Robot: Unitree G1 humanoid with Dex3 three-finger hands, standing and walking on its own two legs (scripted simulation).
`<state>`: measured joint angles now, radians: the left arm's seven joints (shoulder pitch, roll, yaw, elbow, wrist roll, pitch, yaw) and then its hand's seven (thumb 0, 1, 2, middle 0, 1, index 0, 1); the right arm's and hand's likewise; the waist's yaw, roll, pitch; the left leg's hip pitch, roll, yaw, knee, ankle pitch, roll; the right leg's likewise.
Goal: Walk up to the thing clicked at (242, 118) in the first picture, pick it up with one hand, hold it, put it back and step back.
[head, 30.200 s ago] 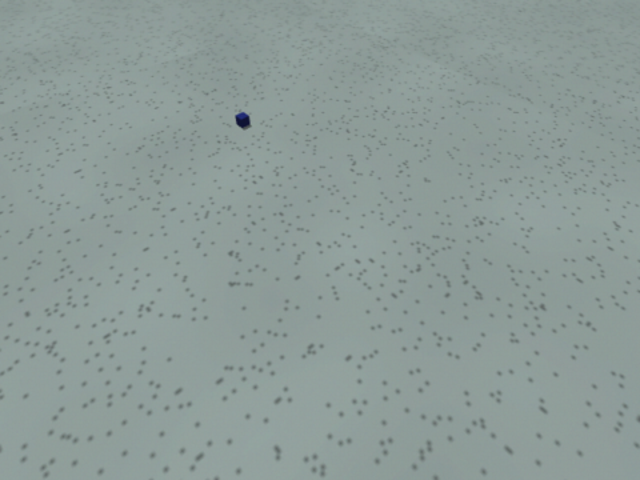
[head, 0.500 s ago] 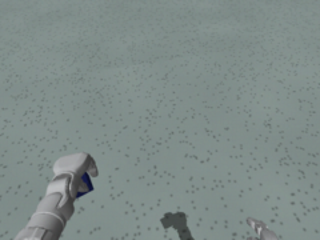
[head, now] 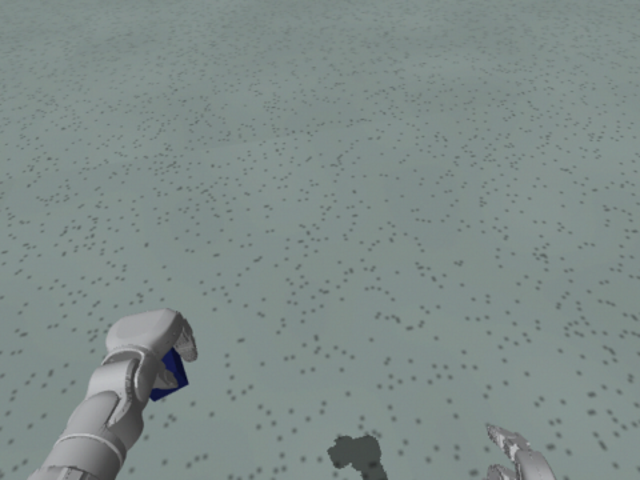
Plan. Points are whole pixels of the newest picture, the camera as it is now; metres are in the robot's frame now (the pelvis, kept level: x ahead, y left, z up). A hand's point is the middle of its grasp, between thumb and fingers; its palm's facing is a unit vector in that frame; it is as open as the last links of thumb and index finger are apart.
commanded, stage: hold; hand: left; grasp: from above
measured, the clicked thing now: (161, 370) +0.30 +0.25 -0.09
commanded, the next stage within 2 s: crouch in 0.74 s
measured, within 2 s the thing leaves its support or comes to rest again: neither
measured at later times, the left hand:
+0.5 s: hand (152, 369) +0.28 +0.24 -0.03, palm faces -0.44 -0.11 -0.89, open 5.5 cm
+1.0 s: hand (154, 367) +0.29 +0.23 -0.04, palm faces -0.44 -0.11 -0.89, open 5.6 cm
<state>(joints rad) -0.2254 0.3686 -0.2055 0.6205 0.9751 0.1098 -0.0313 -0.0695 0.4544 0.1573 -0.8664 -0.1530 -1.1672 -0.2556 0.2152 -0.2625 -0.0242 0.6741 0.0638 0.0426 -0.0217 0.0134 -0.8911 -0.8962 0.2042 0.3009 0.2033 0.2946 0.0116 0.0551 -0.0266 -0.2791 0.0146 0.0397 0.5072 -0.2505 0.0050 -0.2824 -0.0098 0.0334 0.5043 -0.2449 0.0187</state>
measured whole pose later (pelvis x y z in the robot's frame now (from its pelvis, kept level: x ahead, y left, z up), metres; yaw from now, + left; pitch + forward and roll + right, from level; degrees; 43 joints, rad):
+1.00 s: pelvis +0.01 +0.00 +0.00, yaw +0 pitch +1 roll +0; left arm -0.19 0.38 -0.18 0.59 0.98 0.08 -0.04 -0.09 0.47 0.13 -0.87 -0.16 -1.16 -0.24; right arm 0.20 -0.26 -0.02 0.66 0.07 0.06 -0.03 0.01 -0.88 -0.90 0.20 0.30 0.20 0.29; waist 0.02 0.06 -0.01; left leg -0.24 0.01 0.04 0.46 -0.24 0.00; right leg -0.25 -0.01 0.03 0.46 -0.24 0.02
